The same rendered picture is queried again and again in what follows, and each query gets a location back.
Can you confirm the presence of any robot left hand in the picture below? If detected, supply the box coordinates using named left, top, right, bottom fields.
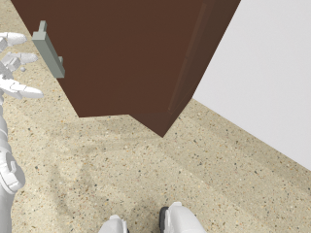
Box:
left=0, top=32, right=45, bottom=100

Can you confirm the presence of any left robot forearm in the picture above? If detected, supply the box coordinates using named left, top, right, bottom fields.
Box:
left=0, top=94, right=12, bottom=154

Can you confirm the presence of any left robot upper arm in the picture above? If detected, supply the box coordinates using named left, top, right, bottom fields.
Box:
left=0, top=150, right=25, bottom=233

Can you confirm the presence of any right robot shin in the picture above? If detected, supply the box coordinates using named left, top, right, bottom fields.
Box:
left=163, top=202, right=182, bottom=233

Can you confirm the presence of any handle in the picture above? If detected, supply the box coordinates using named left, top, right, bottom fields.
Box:
left=32, top=20, right=65, bottom=79

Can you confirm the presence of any robot left thigh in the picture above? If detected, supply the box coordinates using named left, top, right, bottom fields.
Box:
left=98, top=218, right=128, bottom=233

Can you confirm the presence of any cupboard door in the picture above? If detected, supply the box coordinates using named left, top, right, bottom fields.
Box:
left=11, top=0, right=203, bottom=118

